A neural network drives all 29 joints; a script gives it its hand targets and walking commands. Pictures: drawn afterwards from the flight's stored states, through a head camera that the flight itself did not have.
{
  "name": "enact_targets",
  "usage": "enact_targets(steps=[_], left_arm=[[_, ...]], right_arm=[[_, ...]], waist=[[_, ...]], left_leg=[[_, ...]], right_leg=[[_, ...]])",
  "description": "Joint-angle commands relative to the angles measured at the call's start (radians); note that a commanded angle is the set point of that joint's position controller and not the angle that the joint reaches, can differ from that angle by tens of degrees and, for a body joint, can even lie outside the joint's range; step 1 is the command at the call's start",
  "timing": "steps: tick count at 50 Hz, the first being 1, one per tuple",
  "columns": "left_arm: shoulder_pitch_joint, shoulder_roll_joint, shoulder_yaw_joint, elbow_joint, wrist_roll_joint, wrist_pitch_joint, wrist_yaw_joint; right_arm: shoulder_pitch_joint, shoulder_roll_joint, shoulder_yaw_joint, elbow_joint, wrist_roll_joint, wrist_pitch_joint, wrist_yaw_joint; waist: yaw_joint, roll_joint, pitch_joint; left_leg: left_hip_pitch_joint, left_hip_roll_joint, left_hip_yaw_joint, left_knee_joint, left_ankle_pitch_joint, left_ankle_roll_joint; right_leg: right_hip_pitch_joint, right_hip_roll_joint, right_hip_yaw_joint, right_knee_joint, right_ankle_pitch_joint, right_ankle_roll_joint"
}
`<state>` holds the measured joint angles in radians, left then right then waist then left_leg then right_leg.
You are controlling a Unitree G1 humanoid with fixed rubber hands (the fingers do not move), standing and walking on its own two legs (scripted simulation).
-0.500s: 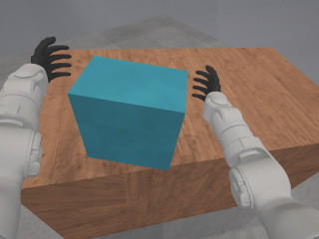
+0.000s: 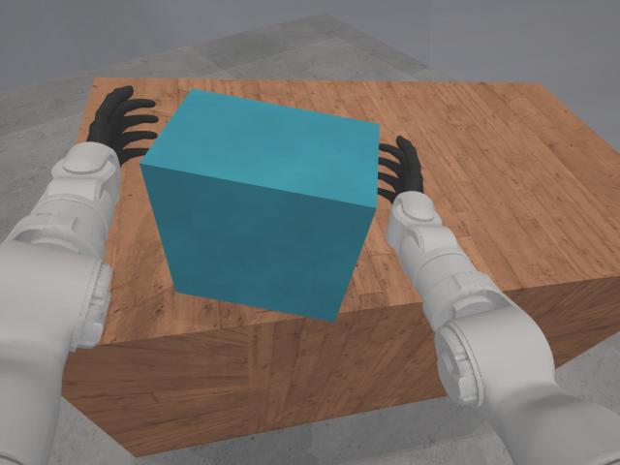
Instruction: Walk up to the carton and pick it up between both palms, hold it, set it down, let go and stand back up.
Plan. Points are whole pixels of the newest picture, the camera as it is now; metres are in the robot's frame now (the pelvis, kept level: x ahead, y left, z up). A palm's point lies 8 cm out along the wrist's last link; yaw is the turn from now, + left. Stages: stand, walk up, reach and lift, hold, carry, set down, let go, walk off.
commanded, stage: reach and lift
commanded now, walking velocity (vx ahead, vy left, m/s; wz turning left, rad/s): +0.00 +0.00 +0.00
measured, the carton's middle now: (269, 214) +0.45 -0.01 +0.07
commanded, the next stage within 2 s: none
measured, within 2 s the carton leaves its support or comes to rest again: neither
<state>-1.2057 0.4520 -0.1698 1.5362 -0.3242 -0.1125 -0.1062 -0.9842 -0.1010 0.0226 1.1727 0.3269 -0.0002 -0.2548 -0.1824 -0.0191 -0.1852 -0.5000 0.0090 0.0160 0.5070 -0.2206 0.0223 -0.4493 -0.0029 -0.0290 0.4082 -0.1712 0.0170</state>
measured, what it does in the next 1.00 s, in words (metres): stands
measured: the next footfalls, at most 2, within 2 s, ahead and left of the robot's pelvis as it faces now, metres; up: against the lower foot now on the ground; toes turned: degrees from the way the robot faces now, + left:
none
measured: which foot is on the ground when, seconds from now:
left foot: down 0.00-1.00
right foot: down 0.00-1.00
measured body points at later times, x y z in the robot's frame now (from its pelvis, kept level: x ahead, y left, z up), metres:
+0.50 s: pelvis +0.01 -0.01 +0.00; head +0.04 +0.03 +0.45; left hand +0.50 +0.16 +0.15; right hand +0.43 -0.20 +0.13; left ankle +0.01 +0.10 -0.74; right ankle +0.01 -0.14 -0.74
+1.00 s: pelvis +0.00 -0.01 +0.01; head +0.05 +0.03 +0.45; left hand +0.50 +0.15 +0.15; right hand +0.43 -0.19 +0.12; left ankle +0.01 +0.10 -0.74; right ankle +0.01 -0.14 -0.74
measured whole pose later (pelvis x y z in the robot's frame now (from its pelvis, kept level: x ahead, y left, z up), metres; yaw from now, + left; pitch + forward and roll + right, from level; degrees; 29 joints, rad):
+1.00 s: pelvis +0.00 -0.01 +0.01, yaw +1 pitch +9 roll -1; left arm -1.14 0.35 0.18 1.34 0.05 -0.04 -0.16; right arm -0.91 0.03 -0.36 1.06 -0.02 -0.07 -0.30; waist -0.16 -0.06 -0.08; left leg -0.38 0.01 0.00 0.40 -0.18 0.01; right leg -0.32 0.00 -0.05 0.30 -0.13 0.01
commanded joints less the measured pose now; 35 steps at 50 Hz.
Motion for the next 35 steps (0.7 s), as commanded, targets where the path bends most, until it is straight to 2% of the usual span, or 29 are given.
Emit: enact_targets(steps=[1, 4, 6, 7, 10, 12, 13, 15, 16, 18, 20, 21, 24, 25, 26, 27, 28, 29, 32, 35], left_arm=[[-0.377, 0.078, -0.02, -0.064, -0.015, -0.023, 0.007], [-0.366, 0.05, -0.016, -0.069, 0.007, -0.018, 0.006], [-0.335, 0.043, 0.01, -0.039, 0.029, -0.013, 0.004], [-0.353, 0.048, 0.014, -0.053, 0.028, -0.018, 0.005], [-0.384, 0.043, 0.036, -0.104, 0.037, -0.036, 0.012], [-0.377, 0.044, 0.066, -0.17, 0.059, -0.038, 0.021], [-0.358, 0.051, 0.08, -0.173, 0.067, -0.032, 0.025], [-0.381, 0.041, 0.092, -0.208, 0.071, -0.025, 0.027], [-0.389, 0.027, 0.086, -0.19, 0.082, -0.017, 0.026], [-0.369, -0.009, 0.076, -0.168, 0.085, -0.004, 0.019], [-0.36, -0.007, 0.084, -0.132, 0.089, 0.004, 0.015], [-0.362, -0.021, 0.086, -0.184, 0.096, 0.001, 0.018], [-0.382, 0.001, 0.114, -0.17, 0.087, -0.001, 0.018], [-0.361, -0.02, 0.103, -0.167, 0.088, 0.0, 0.017], [-0.364, -0.026, 0.114, -0.168, 0.097, -0.002, 0.014], [-0.315, -0.18, 0.04, -0.159, 0.096, 0.02, 0.016], [-0.322, -0.174, 0.054, -0.195, 0.101, 0.028, 0.007], [-0.32, -0.168, 0.056, -0.193, 0.115, 0.033, 0.006], [-0.315, -0.165, 0.103, -0.211, 0.151, 0.04, 0.004], [-0.321, -0.176, 0.126, -0.221, 0.18, 0.044, 0.001]], right_arm=[[-0.362, -0.101, -0.008, -0.099, 0.007, -0.025, 0.002], [-0.357, -0.084, -0.021, -0.07, -0.006, -0.032, -0.009], [-0.335, -0.063, 0.001, -0.042, 0.001, -0.023, -0.016], [-0.353, -0.071, -0.004, -0.063, 0.004, -0.025, -0.015], [-0.357, -0.036, -0.009, -0.08, -0.009, -0.03, -0.02], [-0.352, -0.019, -0.011, -0.134, -0.011, -0.043, -0.021], [-0.35, -0.027, -0.009, -0.156, -0.015, -0.044, -0.026], [-0.363, -0.011, -0.02, -0.188, -0.022, -0.039, -0.035], [-0.365, -0.005, -0.022, -0.155, -0.022, -0.031, -0.034], [-0.351, 0.008, -0.024, -0.13, -0.03, -0.027, -0.031], [-0.358, 0.006, -0.016, -0.126, -0.029, -0.021, -0.032], [-0.352, 0.012, -0.033, -0.156, -0.03, -0.029, -0.033], [-0.381, 0.035, -0.018, -0.198, -0.041, -0.016, -0.038], [-0.359, 0.051, -0.019, -0.189, -0.047, -0.015, -0.043], [-0.358, 0.068, -0.017, -0.189, -0.053, -0.012, -0.044], [-0.381, 0.054, -0.103, -0.126, -0.08, -0.035, -0.056], [-0.355, 0.042, -0.089, -0.141, -0.086, -0.045, -0.054], [-0.361, 0.042, -0.091, -0.151, -0.079, -0.051, -0.052], [-0.356, 0.059, -0.109, -0.152, -0.097, -0.053, -0.053], [-0.35, 0.081, -0.135, -0.156, -0.124, -0.055, -0.049]], waist=[[0.005, 0.147, -0.386], [-0.008, 0.143, -0.382], [0.003, 0.116, -0.335], [0.007, 0.11, -0.358], [0.008, 0.129, -0.394], [0.023, 0.145, -0.476], [0.032, 0.128, -0.483], [0.029, 0.136, -0.496], [0.03, 0.158, -0.46], [0.024, 0.157, -0.408], [0.025, 0.13, -0.373], [0.023, 0.143, -0.412], [0.036, 0.083, -0.424], [0.019, 0.083, -0.418], [0.026, 0.089, -0.402], [-0.057, 0.11, -0.355], [-0.009, 0.134, -0.344], [-0.024, 0.151, -0.357], [-0.015, 0.135, -0.364], [-0.014, 0.145, -0.358]], left_leg=[[0.366, 0.008, -0.025, -0.009, 0.237, -0.063], [0.375, 0.009, -0.027, 0.0, 0.278, -0.069], [0.365, 0.003, -0.022, -0.002, 0.293, -0.06], [0.355, 0.004, -0.024, -0.008, 0.29, -0.058], [0.35, -0.002, -0.017, 0.004, 0.302, -0.064], [0.38, -0.006, -0.009, 0.015, 0.363, -0.069], [0.376, -0.007, -0.007, 0.017, 0.378, -0.067], [0.383, -0.009, -0.003, 0.023, 0.396, -0.068], [0.397, -0.006, -0.003, 0.021, 0.393, -0.075], [0.406, -0.002, -0.005, 0.021, 0.369, -0.071], [0.382, -0.002, -0.007, 0.013, 0.349, -0.062], [0.395, 0.0, -0.008, 0.013, 0.372, -0.068], [0.336, -0.012, -0.001, 0.007, 0.323, -0.045], [0.329, -0.014, -0.002, 0.0, 0.312, -0.042], [0.316, -0.016, 0.003, 0.001, 0.311, -0.04], [0.341, 0.029, -0.044, -0.012, 0.34, -0.072], [0.412, 0.027, -0.026, 0.008, 0.377, -0.085], [0.45, 0.031, -0.027, 0.022, 0.402, -0.091], [0.423, 0.022, -0.02, 0.013, 0.398, -0.083], [0.408, 0.019, -0.009, -0.008, 0.351, -0.081]], right_leg=[[0.007, 0.015, -0.04, -0.024, 0.146, -0.042], [0.02, 0.012, -0.039, -0.024, 0.192, -0.036], [0.04, 0.014, -0.031, -0.027, 0.21, -0.031], [0.048, 0.014, -0.031, -0.025, 0.208, -0.025], [0.052, 0.012, -0.031, -0.017, 0.223, -0.023], [0.073, 0.016, -0.03, -0.016, 0.269, -0.019], [0.103, 0.018, -0.021, -0.012, 0.29, -0.02], [0.098, 0.022, -0.022, -0.01, 0.309, -0.016], [0.079, 0.022, -0.024, -0.016, 0.293, -0.02], [0.064, 0.018, -0.023, -0.034, 0.261, -0.028], [0.074, 0.016, -0.018, -0.032, 0.26, -0.024], [0.077, 0.019, -0.026, -0.025, 0.28, -0.022], [0.121, 0.013, -0.007, -0.022, 0.279, -0.007], [0.142, 0.009, -0.006, -0.022, 0.301, -0.002], [0.157, 0.003, 0.0, -0.015, 0.316, 0.001], [0.056, 0.039, -0.067, -0.013, 0.328, -0.014], [0.029, 0.036, -0.055, -0.052, 0.276, -0.037], [0.013, 0.041, -0.058, -0.054, 0.286, -0.043], [0.044, 0.035, -0.056, -0.062, 0.276, -0.03], [0.06, 0.026, -0.056, -0.071, 0.247, -0.029]])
